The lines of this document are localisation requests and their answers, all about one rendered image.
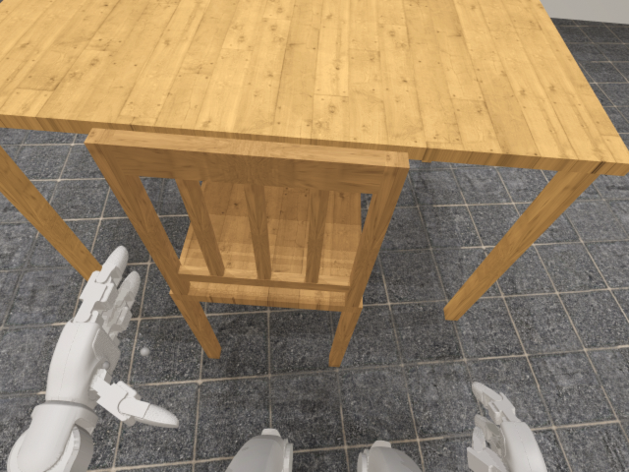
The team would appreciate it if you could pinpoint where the robot left hand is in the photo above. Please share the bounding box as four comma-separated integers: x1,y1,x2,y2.
45,246,179,428

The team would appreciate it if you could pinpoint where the chair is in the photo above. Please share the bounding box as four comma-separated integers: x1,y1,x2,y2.
84,128,410,367

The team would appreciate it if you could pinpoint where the left robot thigh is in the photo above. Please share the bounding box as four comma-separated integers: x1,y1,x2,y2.
225,435,293,472

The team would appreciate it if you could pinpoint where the left robot forearm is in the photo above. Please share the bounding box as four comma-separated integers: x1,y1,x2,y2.
7,401,98,472

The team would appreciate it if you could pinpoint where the robot thigh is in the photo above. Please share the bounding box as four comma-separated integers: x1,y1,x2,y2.
225,435,293,472
357,446,422,472

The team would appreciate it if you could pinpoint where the table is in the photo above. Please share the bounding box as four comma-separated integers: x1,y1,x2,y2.
0,0,629,321

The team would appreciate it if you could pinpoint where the right robot thigh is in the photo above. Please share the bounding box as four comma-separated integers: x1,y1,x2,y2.
357,446,422,472

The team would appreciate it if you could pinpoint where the robot right hand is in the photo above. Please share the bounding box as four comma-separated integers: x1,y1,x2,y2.
467,382,547,472

